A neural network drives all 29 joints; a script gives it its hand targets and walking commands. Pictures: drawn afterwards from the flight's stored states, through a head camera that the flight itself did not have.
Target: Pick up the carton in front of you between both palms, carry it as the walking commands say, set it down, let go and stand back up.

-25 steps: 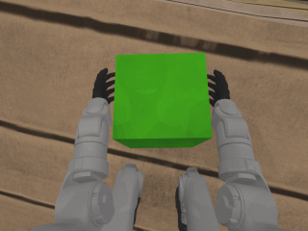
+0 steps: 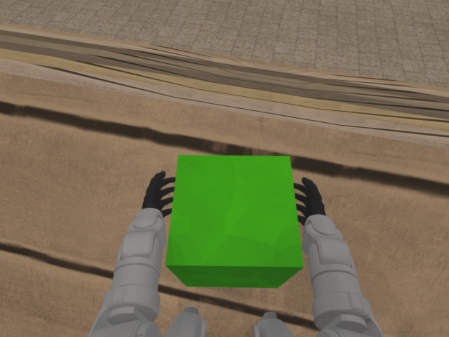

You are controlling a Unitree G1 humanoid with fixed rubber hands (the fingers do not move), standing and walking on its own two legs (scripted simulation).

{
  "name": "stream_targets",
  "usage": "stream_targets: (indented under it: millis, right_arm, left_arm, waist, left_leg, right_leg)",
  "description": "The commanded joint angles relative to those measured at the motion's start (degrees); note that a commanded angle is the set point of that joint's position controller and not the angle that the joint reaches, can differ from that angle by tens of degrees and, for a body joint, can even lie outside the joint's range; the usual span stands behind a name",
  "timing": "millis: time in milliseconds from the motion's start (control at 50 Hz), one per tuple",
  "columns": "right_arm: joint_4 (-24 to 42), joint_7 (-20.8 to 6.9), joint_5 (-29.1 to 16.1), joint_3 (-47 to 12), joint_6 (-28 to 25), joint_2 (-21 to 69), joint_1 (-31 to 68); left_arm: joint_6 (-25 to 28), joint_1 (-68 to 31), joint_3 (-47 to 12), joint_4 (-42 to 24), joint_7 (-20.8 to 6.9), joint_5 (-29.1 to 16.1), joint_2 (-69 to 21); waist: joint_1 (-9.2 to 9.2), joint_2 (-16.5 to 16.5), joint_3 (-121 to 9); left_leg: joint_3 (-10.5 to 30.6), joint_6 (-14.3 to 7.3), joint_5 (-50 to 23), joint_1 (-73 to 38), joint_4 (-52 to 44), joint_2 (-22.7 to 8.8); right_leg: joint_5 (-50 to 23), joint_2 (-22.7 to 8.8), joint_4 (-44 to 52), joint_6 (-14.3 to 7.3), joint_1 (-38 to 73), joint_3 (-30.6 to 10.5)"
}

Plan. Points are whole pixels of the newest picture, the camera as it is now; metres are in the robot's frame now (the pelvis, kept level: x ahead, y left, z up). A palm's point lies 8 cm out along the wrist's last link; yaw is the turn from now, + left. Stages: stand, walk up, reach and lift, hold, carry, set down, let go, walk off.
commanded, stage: reach and lift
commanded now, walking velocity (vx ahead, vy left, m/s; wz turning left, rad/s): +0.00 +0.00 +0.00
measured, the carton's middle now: (232, 228) +0.36 +0.01 -0.09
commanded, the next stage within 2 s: hold in 1.44 s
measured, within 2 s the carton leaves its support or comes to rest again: neither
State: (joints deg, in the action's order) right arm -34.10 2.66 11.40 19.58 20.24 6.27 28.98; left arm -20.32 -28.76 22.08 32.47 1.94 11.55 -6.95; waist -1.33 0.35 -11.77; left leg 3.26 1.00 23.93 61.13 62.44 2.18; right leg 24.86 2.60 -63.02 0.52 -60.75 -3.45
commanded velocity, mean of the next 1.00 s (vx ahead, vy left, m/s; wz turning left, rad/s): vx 0.00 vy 0.00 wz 0.00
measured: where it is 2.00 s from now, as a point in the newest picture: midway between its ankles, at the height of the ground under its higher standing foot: outside the picture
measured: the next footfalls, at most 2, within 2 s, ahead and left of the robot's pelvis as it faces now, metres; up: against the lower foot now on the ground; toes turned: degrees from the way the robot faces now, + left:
none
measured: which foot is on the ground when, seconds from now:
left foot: down 0.00-1.00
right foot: down 0.00-1.00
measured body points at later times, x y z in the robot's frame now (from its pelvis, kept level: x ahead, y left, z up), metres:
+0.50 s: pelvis +0.03 +0.00 +0.09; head +0.00 +0.00 +0.54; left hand +0.34 +0.16 +0.11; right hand +0.34 -0.15 +0.10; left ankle +0.05 +0.13 -0.65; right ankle +0.04 -0.12 -0.65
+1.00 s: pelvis +0.03 +0.01 +0.09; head +0.00 +0.01 +0.54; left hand +0.34 +0.16 +0.12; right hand +0.34 -0.15 +0.11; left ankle +0.05 +0.13 -0.65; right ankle +0.04 -0.12 -0.65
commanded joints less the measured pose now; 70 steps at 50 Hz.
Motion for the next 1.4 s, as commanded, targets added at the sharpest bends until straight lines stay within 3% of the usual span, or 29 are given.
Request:
stream_targets:
  millis: [0,300,360,440,560,680,820,1060,1380]
  right_arm:
    - [1.6,-14.0,-7.8,-34.2,0.4,61.8,28.3]
    - [11.4,-14.8,-9.4,-38.2,8.6,59.4,15.2]
    - [13.2,-15.1,-9.2,-37.9,11.0,58.2,14.4]
    - [11.3,-15.6,-7.6,-34.1,13.2,57.1,15.1]
    - [10.0,-17.1,-6.8,-31.6,13.4,57.3,20.7]
    - [12.3,-17.3,-7.3,-33.5,13.2,57.7,23.1]
    - [12.9,-16.9,-6.5,-33.0,13.7,55.8,20.7]
    - [18.3,-16.4,-8.0,-35.3,15.4,54.8,15.3]
    - [22.9,-15.2,-9.6,-37.4,17.6,54.8,12.5]
  left_arm:
    - [-1.5,-25.4,-34.9,2.2,-14.4,-7.2,-60.8]
    - [-9.3,-13.0,-39.9,-7.4,-15.3,-8.6,-58.7]
    - [-11.4,-11.5,-39.5,-9.1,-15.6,-8.2,-57.7]
    - [-13.4,-12.7,-36.1,-8.1,-15.9,-6.7,-56.2]
    - [-13.6,-18.4,-33.5,-6.9,-16.5,-5.9,-57.1]
    - [-13.7,-21.0,-36.1,-9.4,-16.5,-6.9,-58.9]
    - [-14.5,-17.9,-35.5,-9.2,-15.9,-6.4,-57.7]
    - [-15.9,-12.3,-36.9,-14.1,-15.4,-7.6,-56.2]
    - [-17.7,-10.6,-39.1,-19.4,-15.4,-8.8,-53.5]
  waist:
    - [-0.30,0.4,-26.8]
    - [0.73,-0.3,-11.0]
    - [1.21,0.1,-6.4]
    - [1.17,0.3,1.6]
    - [0.80,-0.4,2.6]
    - [1.21,-1.0,-3.2]
    - [1.38,-0.9,-1.5]
    - [1.06,-0.5,-2.0]
    - [0.89,0.2,-0.7]
  left_leg:
    - [0.3,-0.9,-15.4,-28.0,-14.9,5.4]
    - [1.4,-0.8,-25.3,-50.8,-33.5,3.7]
    - [1.4,-0.8,-24.1,-53.1,-36.4,3.3]
    - [1.0,-1.3,-16.4,-52.6,-39.1,2.8]
    - [0.5,-1.7,-10.6,-52.7,-39.7,2.4]
    - [0.7,-1.1,-15.0,-56.4,-39.5,2.3]
    - [0.7,-0.7,-16.5,-57.5,-40.7,2.4]
    - [1.0,-0.5,-25.0,-60.7,-41.8,2.9]
    - [0.7,-0.9,-25.2,-60.9,-42.8,3.4]
  right_leg:
    - [-15.1,5.0,15.7,-0.5,26.6,-0.9]
    - [-26.2,2.8,35.0,-0.3,49.7,-2.1]
    - [-24.8,2.4,38.1,-0.2,52.1,-1.9]
    - [-16.6,2.0,40.7,-0.6,51.2,-1.5]
    - [-11.1,1.9,40.7,-1.2,50.7,-0.8]
    - [-14.4,2.3,40.3,-1.3,53.0,-0.7]
    - [-15.5,2.6,41.4,-1.2,53.8,-0.5]
    - [-23.5,2.9,42.8,-0.4,57.1,-0.6]
    - [-26.0,2.6,44.0,0.1,59.7,-1.3]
